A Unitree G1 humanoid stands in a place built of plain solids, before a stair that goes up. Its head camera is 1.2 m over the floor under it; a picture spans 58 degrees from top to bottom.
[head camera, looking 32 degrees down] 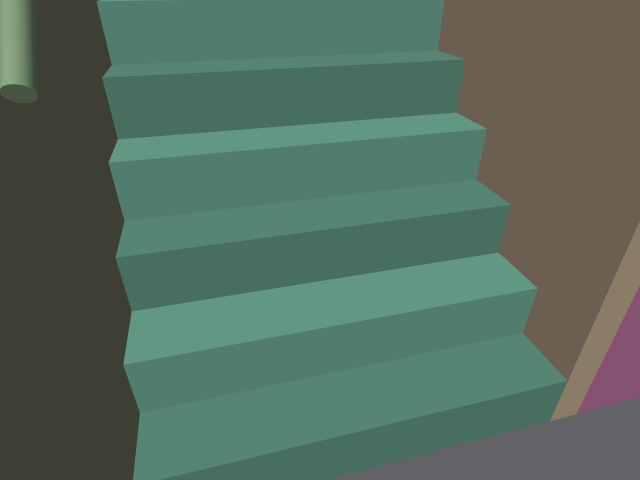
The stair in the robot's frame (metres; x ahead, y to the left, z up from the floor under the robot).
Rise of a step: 0.19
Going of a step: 0.20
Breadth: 1.19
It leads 15 degrees to the left of straight ahead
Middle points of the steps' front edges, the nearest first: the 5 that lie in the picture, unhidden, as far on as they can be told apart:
0.70 -0.14 0.19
0.89 -0.09 0.37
1.09 -0.04 0.56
1.29 0.01 0.75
1.48 0.06 0.93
